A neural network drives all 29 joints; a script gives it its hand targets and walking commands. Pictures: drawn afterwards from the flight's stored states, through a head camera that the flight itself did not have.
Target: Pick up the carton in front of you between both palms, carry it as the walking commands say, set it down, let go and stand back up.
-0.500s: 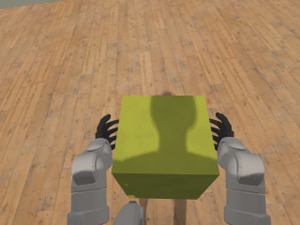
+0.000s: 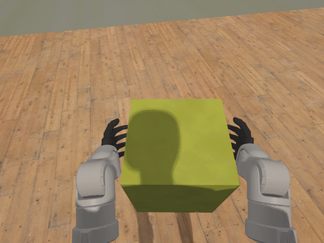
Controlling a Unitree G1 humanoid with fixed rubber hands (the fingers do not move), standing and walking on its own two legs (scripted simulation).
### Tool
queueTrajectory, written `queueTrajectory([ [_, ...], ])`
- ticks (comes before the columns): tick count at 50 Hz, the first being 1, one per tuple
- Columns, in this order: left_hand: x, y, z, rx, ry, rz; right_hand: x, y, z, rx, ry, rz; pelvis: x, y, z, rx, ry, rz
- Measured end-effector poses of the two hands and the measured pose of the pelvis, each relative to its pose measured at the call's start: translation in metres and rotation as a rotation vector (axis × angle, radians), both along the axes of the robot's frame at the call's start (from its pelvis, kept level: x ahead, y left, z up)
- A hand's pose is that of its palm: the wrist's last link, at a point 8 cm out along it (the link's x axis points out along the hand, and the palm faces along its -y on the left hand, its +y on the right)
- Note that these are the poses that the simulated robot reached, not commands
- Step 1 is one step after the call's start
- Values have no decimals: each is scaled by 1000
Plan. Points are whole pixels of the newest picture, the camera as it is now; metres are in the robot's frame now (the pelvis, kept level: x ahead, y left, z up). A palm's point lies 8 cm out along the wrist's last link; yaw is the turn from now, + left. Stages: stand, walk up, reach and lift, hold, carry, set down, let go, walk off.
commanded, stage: carry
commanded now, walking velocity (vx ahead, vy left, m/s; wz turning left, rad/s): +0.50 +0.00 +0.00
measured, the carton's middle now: (175, 160) +0.34 -0.02 +0.04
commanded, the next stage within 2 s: none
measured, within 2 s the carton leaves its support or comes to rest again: neither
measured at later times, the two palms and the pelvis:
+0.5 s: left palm (133, 96) +0.55 +0.10 +0.07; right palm (223, 91) +0.58 -0.20 +0.06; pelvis +0.33 -0.07 +0.00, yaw +4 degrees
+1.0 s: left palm (129, 53) +0.84 +0.13 +0.07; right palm (201, 50) +0.84 -0.17 +0.07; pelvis +0.59 -0.02 -0.01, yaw +0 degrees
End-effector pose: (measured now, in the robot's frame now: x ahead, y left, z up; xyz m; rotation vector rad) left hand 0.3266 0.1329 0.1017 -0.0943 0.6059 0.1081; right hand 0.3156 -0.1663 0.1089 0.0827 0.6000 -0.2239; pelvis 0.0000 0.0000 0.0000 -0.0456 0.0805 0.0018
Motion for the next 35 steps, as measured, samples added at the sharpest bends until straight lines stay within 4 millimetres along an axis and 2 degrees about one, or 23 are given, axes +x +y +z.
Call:
queueTrajectory([
  [3,24,6,6,-18,-6,41,35,6,10,7,-7,23,38,-6,4,-8,5,6],
  [6,45,11,2,-36,3,89,67,11,8,24,-1,54,79,-15,3,-7,5,13],
  [10,80,6,-13,-20,32,109,109,7,-9,-4,29,109,138,-29,-6,7,-3,18],
  [15,143,-18,-37,28,57,93,170,-18,-44,5,53,120,217,-49,-30,17,-22,44],
  [17,164,-27,-44,53,94,84,191,-26,-57,21,91,117,242,-56,-29,9,-18,59],
  [19,179,-32,-48,58,137,86,207,-31,-61,21,133,125,262,-61,-22,23,-15,72],
  [23,209,-35,-40,63,157,106,244,-34,-53,22,152,148,306,-68,-8,49,-15,74],
  [26,238,-35,-28,65,128,117,277,-34,-42,24,123,157,342,-69,-1,64,-14,65],
  [31,300,-32,-11,67,70,110,336,-31,-25,26,65,148,407,-63,1,73,-17,56],
  [35,357,-22,-7,68,29,94,388,-21,-20,23,25,132,461,-49,-6,69,-29,52],
])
